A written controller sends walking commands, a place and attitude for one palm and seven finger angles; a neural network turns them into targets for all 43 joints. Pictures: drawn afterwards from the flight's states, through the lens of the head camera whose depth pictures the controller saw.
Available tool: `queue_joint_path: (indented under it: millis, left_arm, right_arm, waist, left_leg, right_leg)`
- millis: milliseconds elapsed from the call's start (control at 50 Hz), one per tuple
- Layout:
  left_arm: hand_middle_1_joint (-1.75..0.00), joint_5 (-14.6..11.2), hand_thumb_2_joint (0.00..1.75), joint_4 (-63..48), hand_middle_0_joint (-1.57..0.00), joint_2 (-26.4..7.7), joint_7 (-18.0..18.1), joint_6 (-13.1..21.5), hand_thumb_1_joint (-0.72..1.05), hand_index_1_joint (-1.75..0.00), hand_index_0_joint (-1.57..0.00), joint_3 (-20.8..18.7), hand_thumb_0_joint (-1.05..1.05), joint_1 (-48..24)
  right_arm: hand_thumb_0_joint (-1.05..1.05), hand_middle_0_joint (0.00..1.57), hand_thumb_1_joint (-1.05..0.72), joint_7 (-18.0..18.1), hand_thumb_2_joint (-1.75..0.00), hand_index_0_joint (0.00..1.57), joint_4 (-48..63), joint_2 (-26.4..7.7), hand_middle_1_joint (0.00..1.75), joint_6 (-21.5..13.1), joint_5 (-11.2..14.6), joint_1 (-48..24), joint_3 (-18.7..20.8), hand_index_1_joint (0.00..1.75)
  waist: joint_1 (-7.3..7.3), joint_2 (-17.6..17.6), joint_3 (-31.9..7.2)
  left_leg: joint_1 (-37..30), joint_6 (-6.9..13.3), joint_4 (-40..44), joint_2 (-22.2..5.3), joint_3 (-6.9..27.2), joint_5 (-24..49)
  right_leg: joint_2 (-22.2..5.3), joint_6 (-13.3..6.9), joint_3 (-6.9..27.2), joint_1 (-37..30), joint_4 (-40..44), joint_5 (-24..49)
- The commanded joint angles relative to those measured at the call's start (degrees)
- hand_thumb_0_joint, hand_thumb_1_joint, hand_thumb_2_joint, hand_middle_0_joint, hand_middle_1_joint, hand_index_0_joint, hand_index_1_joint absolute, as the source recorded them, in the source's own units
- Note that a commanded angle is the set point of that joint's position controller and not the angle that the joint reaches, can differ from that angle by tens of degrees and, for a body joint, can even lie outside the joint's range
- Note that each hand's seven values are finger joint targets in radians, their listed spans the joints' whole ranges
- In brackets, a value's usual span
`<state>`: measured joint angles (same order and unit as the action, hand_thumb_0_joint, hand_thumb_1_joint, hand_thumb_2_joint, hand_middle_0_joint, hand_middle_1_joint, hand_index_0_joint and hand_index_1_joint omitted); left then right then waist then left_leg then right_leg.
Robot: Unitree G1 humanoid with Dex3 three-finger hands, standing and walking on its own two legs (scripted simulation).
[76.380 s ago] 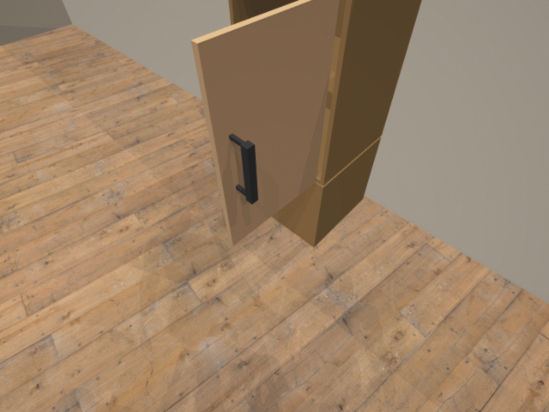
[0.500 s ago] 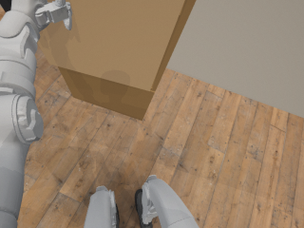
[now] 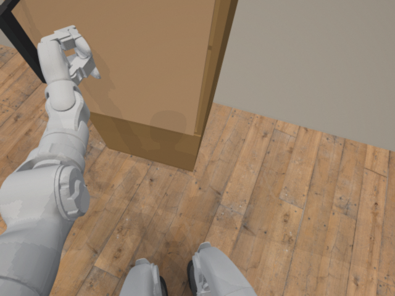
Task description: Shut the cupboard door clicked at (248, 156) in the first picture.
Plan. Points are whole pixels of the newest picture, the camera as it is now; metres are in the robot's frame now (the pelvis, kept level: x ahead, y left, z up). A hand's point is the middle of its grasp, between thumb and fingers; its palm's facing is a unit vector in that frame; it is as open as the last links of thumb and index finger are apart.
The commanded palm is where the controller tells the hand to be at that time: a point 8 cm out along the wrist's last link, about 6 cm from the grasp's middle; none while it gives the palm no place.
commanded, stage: pull the fist back off the door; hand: left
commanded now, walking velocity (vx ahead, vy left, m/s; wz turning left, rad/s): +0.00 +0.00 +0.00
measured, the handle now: (33, 42) +0.64 +0.22 +0.05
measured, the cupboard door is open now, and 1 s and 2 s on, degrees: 3 3 3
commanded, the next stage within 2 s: draw the hand back to the body in 0.34 s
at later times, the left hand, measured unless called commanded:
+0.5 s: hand (96, 89) +0.50 +0.10 +0.07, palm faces +0.15 -0.99 +0.01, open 3.1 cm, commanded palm +0.45 +0.15 +0.07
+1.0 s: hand (13, 147) +0.36 +0.18 +0.15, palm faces +0.10 -0.99 -0.04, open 3.1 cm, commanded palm +0.32 +0.23 +0.16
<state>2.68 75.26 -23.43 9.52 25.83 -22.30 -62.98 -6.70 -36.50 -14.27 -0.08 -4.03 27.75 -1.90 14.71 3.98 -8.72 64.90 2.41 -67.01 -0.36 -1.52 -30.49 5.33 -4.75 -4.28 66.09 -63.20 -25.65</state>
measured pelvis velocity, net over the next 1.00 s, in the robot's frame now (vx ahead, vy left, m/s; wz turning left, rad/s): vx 0.01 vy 0.01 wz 0.03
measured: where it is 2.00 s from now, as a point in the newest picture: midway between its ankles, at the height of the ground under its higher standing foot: outside the picture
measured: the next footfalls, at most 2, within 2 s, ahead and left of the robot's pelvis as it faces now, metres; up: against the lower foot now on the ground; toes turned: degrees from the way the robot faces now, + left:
none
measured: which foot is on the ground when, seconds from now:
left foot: down 0.00-1.00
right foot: down 0.00-1.00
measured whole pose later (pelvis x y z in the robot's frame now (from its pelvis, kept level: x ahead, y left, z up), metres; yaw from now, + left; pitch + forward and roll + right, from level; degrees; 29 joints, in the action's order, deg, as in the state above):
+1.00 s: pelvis +0.01 +0.01 +0.07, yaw +2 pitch +9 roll -1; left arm -8.8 24.7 -11.5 -0.4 18.1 -6.0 -12.1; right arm -0.1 -31.5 -15.9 1.2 2.9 17.1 0.2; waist 2.1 1.9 -7.3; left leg 31.2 3.4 -46.4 2.0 -1.7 -24.2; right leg 3.8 -3.2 -2.3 32.5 -44.2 -20.7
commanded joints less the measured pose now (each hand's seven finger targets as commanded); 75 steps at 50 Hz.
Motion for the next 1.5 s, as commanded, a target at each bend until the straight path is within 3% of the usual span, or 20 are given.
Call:
queue_joint_path:
  millis: [0, 80, 160, 220, 280, 340, 380, 440, 500, 540, 600, 720, 840, 940, 960, 1040, 1100, 1160, 1360, 1480]
  left_arm:
    - [-1.50, -1.85, 0.90, -12.65, -1.30, -4.14, -2.30, 5.77, 0.90, -1.50, -1.30, 3.76, 0.00, -16.25]
    - [-1.50, -4.57, 0.90, -16.79, -1.30, -0.85, -3.62, 5.93, 0.90, -1.50, -1.30, 5.84, 0.00, -17.02]
    - [-1.50, -4.73, 0.90, -27.19, -1.30, 1.18, -2.05, 10.59, 0.90, -1.50, -1.30, 8.14, 0.00, -20.76]
    - [-1.50, -3.85, 0.90, -29.89, -1.30, 2.89, -1.00, 13.06, 0.90, -1.50, -1.30, 9.82, 0.00, -16.88]
    - [-1.50, -2.10, 0.90, -24.24, -1.30, 6.66, -0.08, 11.30, 0.90, -1.50, -1.30, 12.68, 0.00, -11.96]
    - [-1.50, -1.39, 0.90, -15.84, -1.30, 5.86, 1.43, 7.64, 0.90, -1.50, -1.30, 11.50, 0.00, -11.53]
    - [-1.50, -2.22, 0.90, -14.01, -1.30, 4.84, 2.19, 6.46, 0.90, -1.50, -1.30, 9.80, 0.00, -12.07]
    - [-1.50, -3.74, 0.90, -17.05, -1.30, 3.80, 2.64, 8.66, 0.90, -1.50, -1.30, 7.44, 0.00, -13.47]
    - [-1.50, -3.47, 0.90, -25.75, -1.30, -0.11, 1.47, 12.27, 0.90, -1.50, -1.30, 4.91, 0.00, -7.65]
    - [-1.50, -2.42, 0.90, -30.09, -1.30, 0.79, 0.12, 12.55, 0.90, -1.50, -1.30, 7.24, 0.00, -2.62]
    - [-1.50, -3.61, 0.90, -33.81, -1.30, 1.42, -2.15, 8.27, 0.90, -1.50, -1.30, 8.57, 0.00, 5.63]
    - [-1.50, -11.79, 0.90, -48.98, -1.30, 5.12, -5.77, 0.65, 0.90, -1.50, -1.30, 11.03, 0.00, 13.65]
    - [-1.50, -10.59, 0.90, -55.96, -1.30, 5.97, -8.70, 0.19, 0.90, -1.50, -1.30, 14.78, 0.00, 26.61]
    - [-1.35, -13.54, 0.90, -63.34, -1.16, 4.40, -11.32, -5.66, 0.90, -1.35, -1.16, 13.13, 0.00, 38.64]
    - [-1.32, -8.62, 0.90, -68.98, -1.13, 0.47, -9.26, -7.24, 0.90, -1.32, -1.13, 16.40, 0.00, 39.35]
    - [-1.20, -8.17, 0.90, -76.75, -1.02, -1.27, -5.98, -11.67, 0.90, -1.20, -1.02, 14.66, 0.00, 42.47]
    - [-1.11, -7.85, 0.90, -81.80, -0.94, -2.40, -4.97, -14.01, 0.90, -1.11, -0.94, 13.48, 0.00, 46.06]
    - [-1.02, -7.35, 0.90, -85.56, -0.86, -0.64, -4.80, -15.95, 0.90, -1.02, -0.86, 14.51, 0.00, 50.31]
    - [-0.72, -7.30, 0.90, -97.42, -0.58, -3.10, -4.41, -19.33, 0.90, -0.72, -0.58, 8.12, 0.00, 68.43]
    - [-0.54, -7.25, 0.90, -107.08, -0.42, -6.85, -3.56, -18.87, 0.90, -0.54, -0.42, 1.64, 0.00, 74.52]
  right_arm:
    - [0.00, 0.20, -0.90, 0.26, -0.90, 0.20, 1.62, -10.14, 0.30, -0.51, 0.36, 10.19, 5.05, 0.30]
    - [0.00, 0.20, -0.90, 0.88, -0.90, 0.20, 1.81, -10.01, 0.30, 0.02, 1.05, 8.42, 5.58, 0.30]
    - [0.00, 0.20, -0.90, 1.15, -0.90, 0.20, 1.46, -9.67, 0.30, -0.11, 0.63, 6.51, 6.30, 0.30]
    - [0.00, 0.20, -0.90, 1.08, -0.90, 0.20, 0.99, -9.42, 0.30, -0.03, 0.40, 5.36, 6.69, 0.30]
    - [0.00, 0.20, -0.90, 0.83, -0.90, 0.20, 0.55, -9.29, 0.30, 1.01, 0.47, 4.36, 6.70, 0.30]
    - [0.00, 0.20, -0.90, 1.31, -0.90, 0.20, 0.66, -9.67, 0.30, 2.37, 0.84, 3.53, 6.31, 0.30]
    - [0.00, 0.20, -0.90, 1.82, -0.90, 0.20, 1.59, -9.60, 0.30, 2.54, 0.99, 2.46, 5.93, 0.30]
    - [0.00, 0.20, -0.90, 2.07, -0.90, 0.20, 2.51, -9.13, 0.30, 1.81, 0.65, 1.15, 5.58, 0.30]
    - [0.00, 0.20, -0.90, 1.85, -0.90, 0.20, 4.60, -9.02, 0.30, 1.46, 0.72, 0.38, 5.81, 0.30]
    - [0.00, 0.20, -0.90, 1.68, -0.90, 0.20, 5.45, -8.66, 0.30, 1.86, 1.11, -0.19, 5.85, 0.30]
    - [0.00, 0.20, -0.90, 2.16, -0.90, 0.20, 7.43, -8.80, 0.30, 2.69, 2.41, -0.34, 5.91, 0.30]
    - [0.00, 0.20, -0.90, 5.25, -0.90, 0.20, 10.00, -8.15, 0.30, 1.48, 5.54, -4.24, 5.22, 0.30]
    - [0.00, 0.20, -0.90, 6.14, -0.90, 0.20, 10.04, -7.30, 0.30, -0.95, 5.96, -8.13, 4.39, 0.30]
    - [0.00, 0.20, -0.90, 6.63, -0.90, 0.20, 13.05, -7.11, 0.30, -1.87, 7.33, -12.95, 3.77, 0.30]
    - [0.00, 0.20, -0.90, 7.46, -0.90, 0.20, 14.30, -5.57, 0.30, 0.17, 7.52, -15.81, 4.39, 0.30]
    - [0.00, 0.20, -0.90, 10.00, -0.90, 0.20, 15.31, -5.26, 0.30, 0.95, 7.59, -20.07, 3.18, 0.30]
    - [0.00, 0.20, -0.90, 11.09, -0.90, 0.20, 15.09, -5.04, 0.30, 0.56, 7.55, -21.16, 2.73, 0.30]
    - [0.00, 0.20, -0.90, 11.26, -0.90, 0.20, 14.82, -4.44, 0.30, -0.20, 7.39, -21.95, 1.77, 0.30]
    - [0.00, 0.20, -0.90, 10.31, -0.90, 0.20, 13.67, -4.56, 0.30, -2.53, 5.92, -22.92, 1.22, 0.30]
    - [0.00, 0.20, -0.90, 10.16, -0.90, 0.20, 13.06, -4.10, 0.30, -4.36, 5.54, -23.67, 1.46, 0.30]
  waist:
    - [-1.01, -0.89, -28.91]
    - [-1.17, -0.87, -27.73]
    - [-2.21, 6.25, -33.91]
    - [-3.18, 7.29, -36.45]
    - [-2.70, 4.62, -29.96]
    - [-1.29, -1.68, -21.79]
    - [-1.36, -5.16, -20.18]
    - [-2.96, -3.24, -25.54]
    - [-7.21, 0.34, -34.11]
    - [-8.44, 1.94, -35.78]
    - [-9.20, -1.73, -32.78]
    - [-9.33, -8.54, -21.07]
    - [-11.30, -0.66, -12.97]
    - [-14.14, -1.27, -10.60]
    - [-14.06, -4.98, -12.12]
    - [-14.30, -3.91, -5.15]
    - [-14.58, -3.53, -4.01]
    - [-14.67, 0.71, -1.88]
    - [-16.42, -1.83, 1.89]
    - [-17.59, 1.90, -0.49]
  left_leg:
    - [-10.67, -0.17, 5.76, 0.88, 3.39, 18.98]
    - [-11.44, -0.18, 6.31, 1.41, 2.86, 17.18]
    - [-23.01, -0.81, 6.37, 1.01, 3.95, 23.28]
    - [-28.43, -1.48, 5.95, 0.59, 4.73, 29.10]
    - [-27.01, -1.68, 6.82, 0.35, 4.85, 28.60]
    - [-19.87, -0.99, 8.09, 0.91, 4.41, 21.55]
    - [-15.36, -0.47, 8.59, 1.55, 3.88, 17.38]
    - [-16.85, -0.74, 7.91, 1.71, 3.82, 20.03]
    - [-23.72, -1.27, 8.66, 1.47, 3.65, 26.11]
    - [-27.61, -1.66, 9.65, 1.00, 3.52, 29.39]
    - [-27.75, -1.18, 13.05, 1.11, 2.73, 27.07]
    - [-29.64, 0.09, 20.41, 1.26, 1.44, 20.99]
    - [-35.62, -0.23, 24.68, 1.05, 2.21, 19.69]
    - [-37.97, -0.72, 28.62, 0.97, 2.60, 19.40]
    - [-39.76, -0.67, 31.30, 0.86, 1.98, 18.14]
    - [-42.68, -0.16, 35.52, 0.31, 2.76, 16.82]
    - [-47.46, 0.01, 37.86, -0.09, 3.14, 19.51]
    - [-51.78, -0.77, 40.47, -0.36, 4.07, 22.27]
    - [-56.62, -2.46, 45.10, -1.53, 5.26, 32.75]
    - [-58.25, -3.24, 45.44, -1.66, 5.75, 36.77]
  right_leg:
    - [-2.98, 3.75, 7.94, -28.69, 8.11, 24.20]
    - [-3.42, 4.06, 8.49, -28.85, 9.61, 22.29]
    - [-3.02, 3.56, 6.31, -24.85, 7.75, 24.37]
    - [-2.79, 3.38, 5.12, -23.32, 6.22, 27.12]
    - [-2.81, 3.60, 4.20, -21.13, 6.87, 25.61]
    - [-2.94, 3.97, 4.53, -20.95, 8.46, 21.76]
    - [-3.22, 4.06, 5.48, -23.63, 9.51, 19.80]
    - [-3.36, 3.75, 5.66, -25.54, 7.78, 22.66]
    - [-3.15, 3.20, 5.64, -29.76, 6.50, 27.13]
    - [-3.05, 3.23, 5.36, -30.92, 7.09, 28.93]
    - [-2.67, 3.46, 5.62, -36.35, 10.71, 28.68]
    - [-2.83, 4.19, 5.95, -43.02, 20.10, 25.43]
    - [-3.43, 3.22, 4.88, -40.86, 22.59, 20.74]
    - [-3.96, 2.83, 4.45, -44.91, 25.23, 18.69]
    - [-5.51, 3.48, 7.79, -50.10, 28.26, 16.99]
    - [-6.10, 3.32, 7.74, -52.18, 32.69, 14.58]
    - [-5.71, 3.07, 6.67, -54.20, 34.86, 16.88]
    - [-5.43, 2.59, 5.35, -54.80, 36.33, 18.75]
    - [-5.27, 2.62, 3.56, -60.37, 40.42, 24.55]
    - [-5.39, 2.65, 3.45, -63.29, 40.75, 25.39]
